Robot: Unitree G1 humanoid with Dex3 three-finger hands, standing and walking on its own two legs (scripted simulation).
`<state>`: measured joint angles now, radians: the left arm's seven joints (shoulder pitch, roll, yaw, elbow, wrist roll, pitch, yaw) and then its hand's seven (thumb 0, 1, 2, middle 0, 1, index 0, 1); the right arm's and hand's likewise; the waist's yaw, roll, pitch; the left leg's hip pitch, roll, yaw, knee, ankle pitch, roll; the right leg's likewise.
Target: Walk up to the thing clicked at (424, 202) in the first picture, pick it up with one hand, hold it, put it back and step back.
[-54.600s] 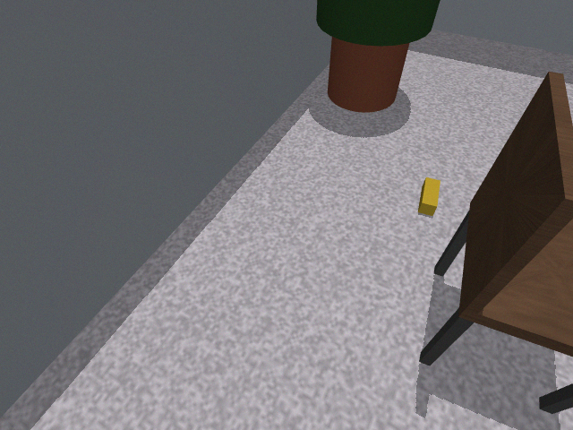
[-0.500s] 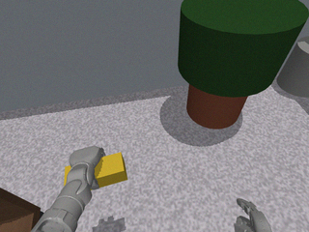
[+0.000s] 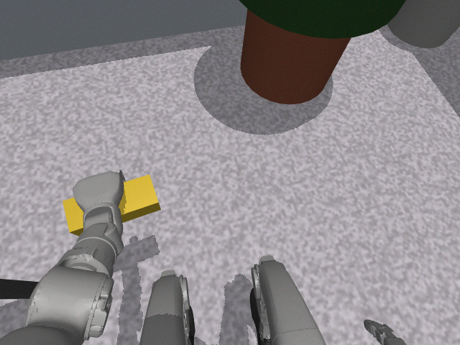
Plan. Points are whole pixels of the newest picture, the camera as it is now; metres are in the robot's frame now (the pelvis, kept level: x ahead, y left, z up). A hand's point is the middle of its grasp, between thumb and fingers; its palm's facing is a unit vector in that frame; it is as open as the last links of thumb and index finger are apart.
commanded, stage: crouch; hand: left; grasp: from above
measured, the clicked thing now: (115, 205) +0.40 +0.22 -0.16
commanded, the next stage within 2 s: lower in 1.24 s
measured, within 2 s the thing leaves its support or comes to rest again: neither
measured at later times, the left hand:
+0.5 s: hand (136, 221) +0.41 +0.21 -0.34, palm faces -0.43 -0.11 -0.90, open 9.7 cm
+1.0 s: hand (142, 222) +0.43 +0.21 -0.42, palm faces -0.45 -0.12 -0.89, open 9.7 cm
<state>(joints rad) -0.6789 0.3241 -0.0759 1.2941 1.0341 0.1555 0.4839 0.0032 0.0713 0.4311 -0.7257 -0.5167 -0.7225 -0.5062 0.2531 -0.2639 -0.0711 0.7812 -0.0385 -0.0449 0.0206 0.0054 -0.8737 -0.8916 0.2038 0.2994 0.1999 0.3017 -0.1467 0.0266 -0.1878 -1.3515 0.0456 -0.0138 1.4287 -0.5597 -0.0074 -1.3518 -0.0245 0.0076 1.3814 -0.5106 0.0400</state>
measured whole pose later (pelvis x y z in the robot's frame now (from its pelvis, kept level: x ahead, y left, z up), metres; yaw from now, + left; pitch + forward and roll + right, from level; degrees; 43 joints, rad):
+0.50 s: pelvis -0.02 -0.01 -0.17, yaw +0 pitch +38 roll -4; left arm -0.84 0.44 0.04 1.34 1.10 0.07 0.47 0.00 0.06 0.44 -0.75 -0.50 -0.74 -0.49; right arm 0.15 -0.24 -0.02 0.77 -0.11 -0.11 0.06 0.00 -0.88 -0.89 0.21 0.30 0.20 0.30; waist -0.20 0.03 -0.17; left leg -2.00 0.02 -0.08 2.02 -0.69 -0.03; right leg -1.98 -0.04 -0.02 1.97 -0.65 0.03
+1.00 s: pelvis -0.03 -0.01 -0.24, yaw -2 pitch +37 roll -5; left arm -0.97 0.54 0.10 1.50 1.11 0.04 0.48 0.00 0.05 0.44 -0.76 -0.49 -0.75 -0.48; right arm 0.17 -0.25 0.02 0.79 -0.15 -0.13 0.14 0.00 -0.88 -0.90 0.21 0.30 0.20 0.30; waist -0.25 0.02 -0.09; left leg -2.20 0.02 -0.11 2.27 -0.71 -0.03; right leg -2.18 -0.02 -0.02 2.20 -0.65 0.04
